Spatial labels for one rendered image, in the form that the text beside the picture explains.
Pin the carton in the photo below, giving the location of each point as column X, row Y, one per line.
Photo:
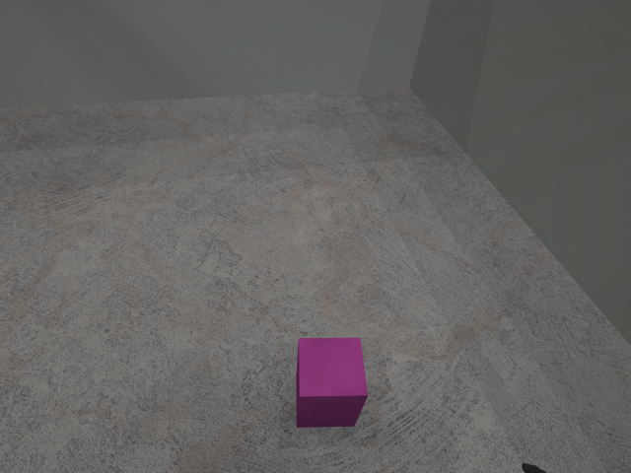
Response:
column 331, row 382

